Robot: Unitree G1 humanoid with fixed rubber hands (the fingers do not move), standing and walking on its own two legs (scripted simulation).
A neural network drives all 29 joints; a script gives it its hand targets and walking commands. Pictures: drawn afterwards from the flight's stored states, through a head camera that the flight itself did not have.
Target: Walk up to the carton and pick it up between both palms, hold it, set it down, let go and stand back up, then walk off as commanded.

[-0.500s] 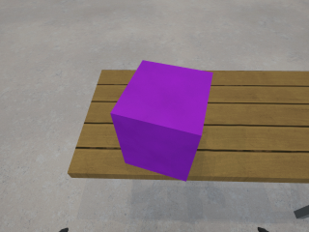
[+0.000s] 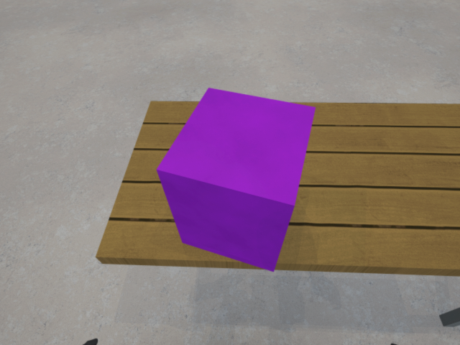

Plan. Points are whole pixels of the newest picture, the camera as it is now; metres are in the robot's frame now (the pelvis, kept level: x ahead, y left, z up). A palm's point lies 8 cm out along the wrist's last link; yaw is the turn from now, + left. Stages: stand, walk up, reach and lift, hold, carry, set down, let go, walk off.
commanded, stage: walk up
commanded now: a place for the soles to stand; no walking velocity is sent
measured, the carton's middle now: (241, 182) +0.39 -0.01 +0.04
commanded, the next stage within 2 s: reach and lift in 0.36 s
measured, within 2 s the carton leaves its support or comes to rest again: neither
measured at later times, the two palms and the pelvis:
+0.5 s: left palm out of the picture +0.11 +0.30 -0.13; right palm out of the picture +0.11 -0.29 -0.12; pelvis +0.00 +0.00 -0.02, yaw -1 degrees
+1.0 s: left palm (92, 323) +0.17 +0.27 -0.09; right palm (390, 339) +0.14 -0.25 -0.07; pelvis +0.01 +0.02 -0.01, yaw -5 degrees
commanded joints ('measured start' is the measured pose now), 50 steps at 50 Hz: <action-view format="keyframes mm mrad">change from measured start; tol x8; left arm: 1 -38 248 50 -89 3 -18 14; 18 -48 240 59 -118 6 -14 10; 19 -412 273 33 -499 -26 202 22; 23 -250 204 57 -644 24 427 35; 31 74 146 164 -869 120 522 -8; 50 -15 84 85 -910 1 397 21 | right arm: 1 -5 -196 -40 -67 0 -16 -11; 18 -11 -228 -41 -87 4 -18 -15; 19 -446 -45 -109 -238 -137 -151 23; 32 10 -119 -31 -292 67 -86 -3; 41 -144 -75 -44 -472 10 -96 -5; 50 16 -25 -91 -634 -1 -52 31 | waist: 1 -2 -54 -115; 16 14 7 -100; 21 5 -130 -74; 30 -13 59 -360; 40 25 56 -60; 50 -10 -23 -105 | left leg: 1 -33 77 -33 -18 160 48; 12 -40 83 -28 -23 104 50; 18 -50 72 -56 18 225 56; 19 -180 -6 190 128 -150 54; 21 -274 2 195 182 -250 57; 31 17 -7 150 206 353 -39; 50 117 -7 226 -24 108 2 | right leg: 1 60 -194 142 -120 97 3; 4 62 -177 124 -90 179 3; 11 -10 -199 163 -125 -49 -8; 18 44 -183 107 -71 91 -22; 19 -143 -31 51 80 -212 50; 21 -143 -46 74 104 -331 22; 32 184 -39 102 183 675 56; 36 103 -35 95 115 616 80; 42 -45 -15 71 8 183 39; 50 4 1 78 -54 128 41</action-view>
